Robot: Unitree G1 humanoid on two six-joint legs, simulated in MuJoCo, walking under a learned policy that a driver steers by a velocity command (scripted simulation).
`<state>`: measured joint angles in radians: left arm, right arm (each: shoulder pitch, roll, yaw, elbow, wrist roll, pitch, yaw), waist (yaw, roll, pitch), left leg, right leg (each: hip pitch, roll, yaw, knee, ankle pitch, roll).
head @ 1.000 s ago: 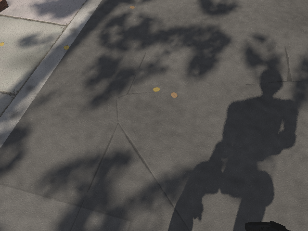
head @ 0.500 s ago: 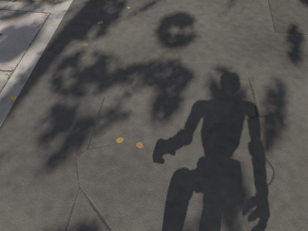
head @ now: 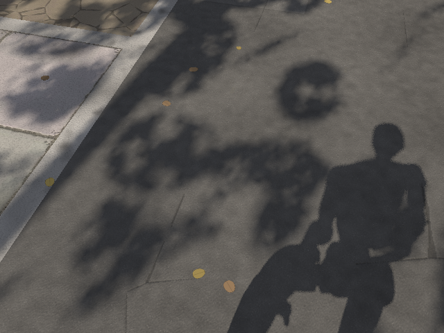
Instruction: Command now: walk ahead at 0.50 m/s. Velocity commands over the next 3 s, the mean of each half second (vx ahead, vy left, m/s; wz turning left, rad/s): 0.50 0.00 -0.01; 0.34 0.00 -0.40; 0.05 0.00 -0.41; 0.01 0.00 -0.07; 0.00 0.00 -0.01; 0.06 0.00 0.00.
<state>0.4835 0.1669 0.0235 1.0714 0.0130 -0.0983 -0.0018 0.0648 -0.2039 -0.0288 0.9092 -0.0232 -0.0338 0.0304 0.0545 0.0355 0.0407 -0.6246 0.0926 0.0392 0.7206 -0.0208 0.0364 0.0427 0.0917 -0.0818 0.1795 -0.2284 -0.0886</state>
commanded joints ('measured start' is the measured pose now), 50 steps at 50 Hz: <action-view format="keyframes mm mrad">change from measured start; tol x32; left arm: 1 76 133 20 -12 7 -6 11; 30 -515 70 14 -236 8 51 -32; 37 -33 283 100 -141 57 17 -2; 50 -185 223 77 -210 -5 66 10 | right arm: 1 -123 -47 -2 -84 3 -15 -2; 9 453 -260 -84 51 -45 -57 -40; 50 171 -100 -42 -95 -7 36 -60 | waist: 1 4 -102 77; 10 -172 107 -332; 22 -51 15 60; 38 44 -179 -395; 50 -62 -94 -119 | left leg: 1 -25 -31 34 -77 5 14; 7 386 -140 82 -255 -120 110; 9 973 284 -495 -308 -235 283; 15 440 128 -232 -571 -100 169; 30 714 134 18 -578 258 136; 35 753 125 114 -111 823 89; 38 66 -171 16 771 -552 -20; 50 57 -38 -59 322 -225 -92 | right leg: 1 6 -294 138 -34 444 -109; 7 36 -281 72 355 859 -64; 10 -633 -29 94 1143 -283 -2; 11 -701 -102 126 1153 -193 -11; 35 -370 0 -81 338 71 -91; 38 286 -505 699 256 921 -392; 50 -221 -220 309 157 758 -149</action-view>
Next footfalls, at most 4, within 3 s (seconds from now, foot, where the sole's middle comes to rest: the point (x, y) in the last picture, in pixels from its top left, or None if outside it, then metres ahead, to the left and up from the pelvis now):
0.16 left None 0.26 0.11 -0.78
0.72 right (269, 314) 0.55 -0.07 -0.78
1.34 left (219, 278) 0.66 0.09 -0.78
1.72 right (271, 329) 0.50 -0.07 -0.78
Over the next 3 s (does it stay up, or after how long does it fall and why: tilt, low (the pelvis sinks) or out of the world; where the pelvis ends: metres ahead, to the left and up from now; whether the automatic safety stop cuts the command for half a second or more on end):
stays up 0.59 0.01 -0.01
